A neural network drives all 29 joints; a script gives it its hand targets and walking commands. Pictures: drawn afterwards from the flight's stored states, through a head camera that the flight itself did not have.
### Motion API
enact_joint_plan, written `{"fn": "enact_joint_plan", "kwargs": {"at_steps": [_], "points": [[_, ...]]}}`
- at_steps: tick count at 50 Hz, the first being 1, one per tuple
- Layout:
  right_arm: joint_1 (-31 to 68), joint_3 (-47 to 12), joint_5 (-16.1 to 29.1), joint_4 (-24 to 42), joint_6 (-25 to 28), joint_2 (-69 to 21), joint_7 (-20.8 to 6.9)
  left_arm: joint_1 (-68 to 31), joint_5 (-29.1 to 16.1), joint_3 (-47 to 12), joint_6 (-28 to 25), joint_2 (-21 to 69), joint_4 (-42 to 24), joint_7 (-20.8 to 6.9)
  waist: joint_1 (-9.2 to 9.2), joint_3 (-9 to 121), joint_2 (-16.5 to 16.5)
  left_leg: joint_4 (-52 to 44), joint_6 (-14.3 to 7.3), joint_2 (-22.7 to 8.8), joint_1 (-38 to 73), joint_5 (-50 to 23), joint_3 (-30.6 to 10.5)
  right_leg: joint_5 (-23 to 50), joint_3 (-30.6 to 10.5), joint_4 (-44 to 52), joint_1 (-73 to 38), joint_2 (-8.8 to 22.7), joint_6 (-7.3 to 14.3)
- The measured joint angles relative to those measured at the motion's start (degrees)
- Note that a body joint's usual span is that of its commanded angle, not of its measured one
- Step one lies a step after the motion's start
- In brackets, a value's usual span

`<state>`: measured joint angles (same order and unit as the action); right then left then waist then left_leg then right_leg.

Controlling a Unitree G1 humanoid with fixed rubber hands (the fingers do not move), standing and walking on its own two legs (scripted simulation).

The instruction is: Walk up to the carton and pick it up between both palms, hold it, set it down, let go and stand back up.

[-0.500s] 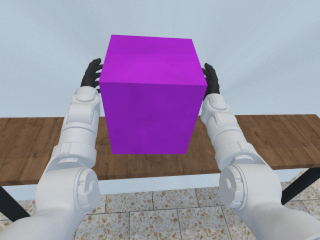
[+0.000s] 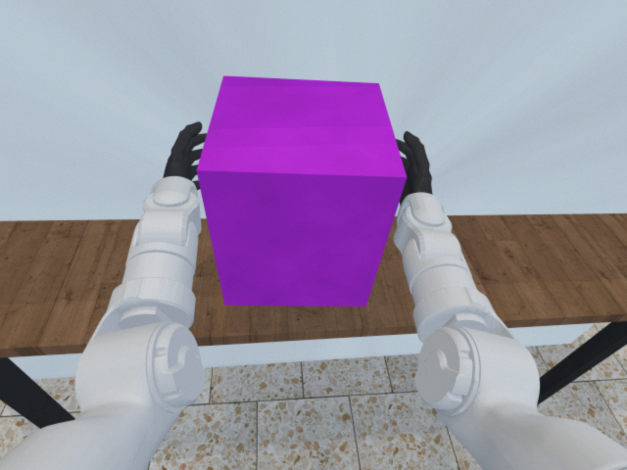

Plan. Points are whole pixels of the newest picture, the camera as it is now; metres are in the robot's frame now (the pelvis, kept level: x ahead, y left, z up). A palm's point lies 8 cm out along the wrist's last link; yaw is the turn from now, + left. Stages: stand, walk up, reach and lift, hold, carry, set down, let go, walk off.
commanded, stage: set down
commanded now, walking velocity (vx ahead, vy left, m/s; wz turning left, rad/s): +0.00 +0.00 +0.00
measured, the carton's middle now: (299, 198) +0.45 +0.00 +0.12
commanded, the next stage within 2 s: none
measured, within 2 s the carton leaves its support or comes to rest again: rests again in 1.10 s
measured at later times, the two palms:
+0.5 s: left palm (193, 193) +0.44 +0.15 +0.13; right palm (412, 204) +0.42 -0.15 +0.13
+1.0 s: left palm (196, 215) +0.44 +0.15 +0.09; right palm (406, 223) +0.42 -0.15 +0.10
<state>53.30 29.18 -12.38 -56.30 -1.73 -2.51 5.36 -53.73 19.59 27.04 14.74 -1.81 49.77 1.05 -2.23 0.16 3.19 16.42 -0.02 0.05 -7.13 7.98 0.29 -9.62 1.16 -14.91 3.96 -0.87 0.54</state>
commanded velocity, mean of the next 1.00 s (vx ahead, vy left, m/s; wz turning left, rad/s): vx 0.00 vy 0.00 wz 0.00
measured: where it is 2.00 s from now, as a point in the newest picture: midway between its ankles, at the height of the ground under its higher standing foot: outside the picture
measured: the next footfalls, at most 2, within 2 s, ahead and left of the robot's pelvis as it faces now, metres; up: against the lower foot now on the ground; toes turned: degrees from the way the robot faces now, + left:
none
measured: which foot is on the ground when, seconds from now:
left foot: down 0.00-1.00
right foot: down 0.00-1.00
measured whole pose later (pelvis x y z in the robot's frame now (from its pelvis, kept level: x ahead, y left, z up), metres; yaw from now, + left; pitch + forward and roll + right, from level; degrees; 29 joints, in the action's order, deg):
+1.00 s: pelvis +0.01 +0.00 +0.00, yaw -2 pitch +6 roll +0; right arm 48.1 39.0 -24.6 -52.5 5.5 -6.4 1.6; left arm -50.1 20.6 30.6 5.5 1.1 53.6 1.1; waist 0.7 2.6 2.1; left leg 16.5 -0.3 -0.8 -14.8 8.0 4.1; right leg -9.7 3.5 -16.8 13.3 -0.2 0.8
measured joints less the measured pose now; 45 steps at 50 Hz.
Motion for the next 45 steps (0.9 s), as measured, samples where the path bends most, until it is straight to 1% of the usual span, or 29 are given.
{"fn": "enact_joint_plan", "kwargs": {"at_steps": [8,21,33,38,45], "points": [[-1.41,2.13,-2.19,0.72,1.78,-0.42,-1.07,0.67,-0.82,-1.35,-1.55,0.4,0.7,0.83,0.44,1.05,-0.34,0.89,0.0,-0.21,-2.62,0.4,0.35,0.08,0.6,-0.08,2.28,0.02,-0.01],[-1.52,5.11,-5.73,1.66,2.35,-1.26,-2.04,0.19,1.02,1.49,-3.51,1.21,2.71,0.45,0.59,1.25,-0.64,0.12,-0.27,-0.23,-2.97,0.4,1.64,-0.17,0.95,-0.35,3.42,0.4,-0.14],[-2.79,7.62,-8.89,2.77,3.77,-2.53,-3.05,1.71,0.94,2.11,-5.82,1.78,3.63,0.53,1.15,1.92,-0.69,0.23,-0.29,-0.45,-5.25,0.46,2.72,-0.28,1.51,-1.12,6.28,0.58,-0.12],[-3.45,8.69,-10.04,2.62,5.23,-2.65,-3.6,2.22,1.59,3.3,-6.4,2.83,2.86,0.47,2.47,2.31,-0.69,0.37,-0.32,-0.78,-6.23,0.55,3.58,-0.23,1.44,-1.45,7.66,0.45,0.13],[-4.56,9.25,-11.35,3.32,6.43,-3.44,-3.7,3.29,1.1,3.42,-7.85,2.98,2.95,0.22,2.84,2.28,-1.01,0.27,-0.27,-0.89,-7.15,0.28,3.72,-0.17,2.0,-1.73,8.75,0.51,0.18]]}}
